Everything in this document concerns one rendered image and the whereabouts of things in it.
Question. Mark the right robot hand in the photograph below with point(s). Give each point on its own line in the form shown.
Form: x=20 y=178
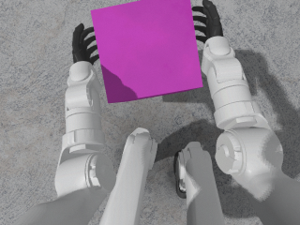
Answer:
x=213 y=26

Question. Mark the left robot forearm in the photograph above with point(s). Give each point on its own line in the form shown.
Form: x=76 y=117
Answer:
x=84 y=133

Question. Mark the left robot hand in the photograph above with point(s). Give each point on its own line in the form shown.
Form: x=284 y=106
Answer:
x=79 y=45

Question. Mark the right robot forearm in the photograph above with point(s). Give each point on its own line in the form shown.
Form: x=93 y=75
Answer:
x=228 y=86

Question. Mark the robot right shin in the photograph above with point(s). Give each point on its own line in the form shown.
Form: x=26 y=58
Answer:
x=182 y=184

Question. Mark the left robot thigh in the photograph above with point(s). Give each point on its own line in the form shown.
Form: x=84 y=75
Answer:
x=124 y=205

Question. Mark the robot right upper arm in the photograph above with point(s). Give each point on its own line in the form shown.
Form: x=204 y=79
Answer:
x=253 y=157

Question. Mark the carton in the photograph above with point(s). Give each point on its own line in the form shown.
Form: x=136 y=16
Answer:
x=147 y=49

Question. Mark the robot left upper arm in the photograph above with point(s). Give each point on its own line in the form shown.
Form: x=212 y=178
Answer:
x=82 y=184

